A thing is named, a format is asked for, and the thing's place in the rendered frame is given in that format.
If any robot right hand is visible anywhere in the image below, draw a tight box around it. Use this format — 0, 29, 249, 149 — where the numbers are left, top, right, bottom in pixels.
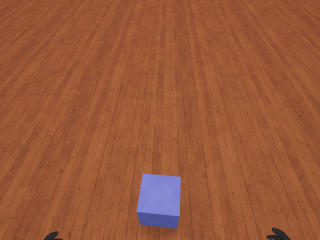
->
266, 228, 291, 240

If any carton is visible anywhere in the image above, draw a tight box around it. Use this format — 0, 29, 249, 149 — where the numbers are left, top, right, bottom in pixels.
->
136, 173, 181, 229

